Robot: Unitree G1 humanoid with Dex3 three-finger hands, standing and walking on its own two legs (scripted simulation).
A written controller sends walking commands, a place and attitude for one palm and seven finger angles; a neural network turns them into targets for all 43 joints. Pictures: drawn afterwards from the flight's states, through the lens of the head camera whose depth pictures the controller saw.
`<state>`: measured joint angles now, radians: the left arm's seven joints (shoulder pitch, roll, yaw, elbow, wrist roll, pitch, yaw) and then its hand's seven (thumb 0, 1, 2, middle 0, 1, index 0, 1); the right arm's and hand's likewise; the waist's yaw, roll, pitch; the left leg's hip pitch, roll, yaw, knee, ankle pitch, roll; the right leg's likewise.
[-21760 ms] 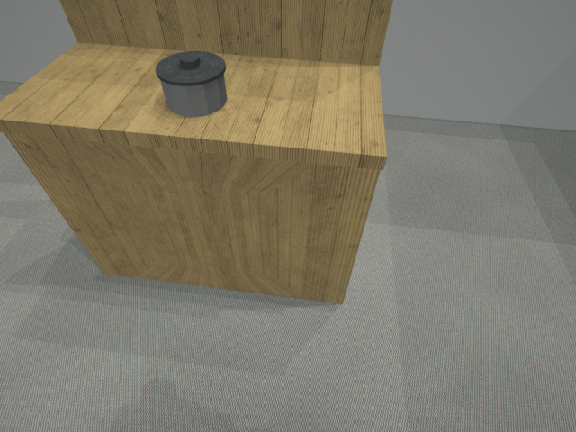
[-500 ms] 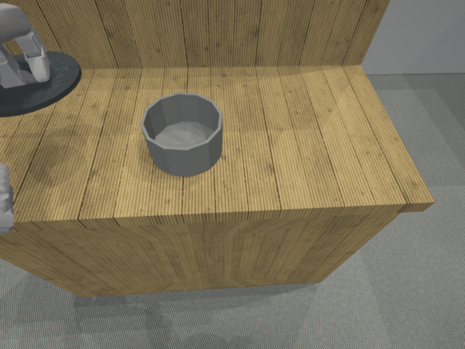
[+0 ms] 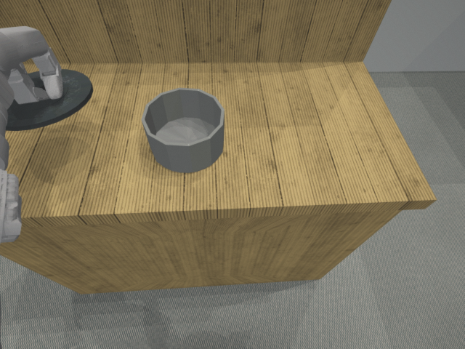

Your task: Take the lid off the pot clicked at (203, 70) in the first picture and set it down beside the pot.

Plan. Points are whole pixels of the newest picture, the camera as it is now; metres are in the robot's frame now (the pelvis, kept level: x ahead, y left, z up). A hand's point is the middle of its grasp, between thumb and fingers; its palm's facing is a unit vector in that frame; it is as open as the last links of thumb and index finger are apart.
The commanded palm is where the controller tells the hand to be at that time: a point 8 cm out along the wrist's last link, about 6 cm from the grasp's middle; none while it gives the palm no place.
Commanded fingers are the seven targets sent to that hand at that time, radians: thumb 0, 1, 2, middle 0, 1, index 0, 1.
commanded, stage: lower the lid onto the table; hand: left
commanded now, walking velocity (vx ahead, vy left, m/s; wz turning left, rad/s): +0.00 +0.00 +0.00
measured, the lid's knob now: (33, 86) +0.52 +0.30 +0.15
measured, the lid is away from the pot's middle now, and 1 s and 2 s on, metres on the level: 0.23 0.24 0.24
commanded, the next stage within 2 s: open the fingers wide in 1.72 s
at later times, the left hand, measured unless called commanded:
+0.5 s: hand (35, 105) +0.49 +0.29 +0.14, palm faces -0.47 -0.10 -0.88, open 3.6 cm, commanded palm +0.53 +0.29 +0.21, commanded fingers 0.00 0.69 0.99 -0.67 -1.02 -1.16 -1.19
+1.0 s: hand (45, 119) +0.49 +0.29 +0.11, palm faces -0.49 -0.11 -0.86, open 3.5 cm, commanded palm +0.54 +0.30 +0.18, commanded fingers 0.00 0.69 0.99 -0.67 -1.02 -1.16 -1.19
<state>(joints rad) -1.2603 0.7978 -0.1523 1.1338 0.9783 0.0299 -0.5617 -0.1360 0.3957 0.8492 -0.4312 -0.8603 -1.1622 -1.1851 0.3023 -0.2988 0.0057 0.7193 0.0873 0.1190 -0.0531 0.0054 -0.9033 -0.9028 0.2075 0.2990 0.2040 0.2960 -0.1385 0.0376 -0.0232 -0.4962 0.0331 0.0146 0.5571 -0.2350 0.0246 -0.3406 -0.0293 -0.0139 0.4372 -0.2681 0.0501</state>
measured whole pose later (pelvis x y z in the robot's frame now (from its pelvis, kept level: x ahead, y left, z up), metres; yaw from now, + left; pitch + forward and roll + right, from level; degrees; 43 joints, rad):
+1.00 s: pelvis +0.00 +0.01 -0.01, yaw -2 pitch +14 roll -3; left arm -1.17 0.84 -0.09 1.21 0.99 -0.06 -0.48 -0.14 0.40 0.85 -0.43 -0.86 -1.16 -1.18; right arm 0.36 -0.29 0.02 0.73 0.09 0.11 -0.09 0.00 -0.90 -0.90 0.21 0.30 0.21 0.30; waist -0.17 0.03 -0.05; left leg -0.62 0.05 0.04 0.66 -0.28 0.03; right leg -0.47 -0.02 0.02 0.54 -0.30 0.06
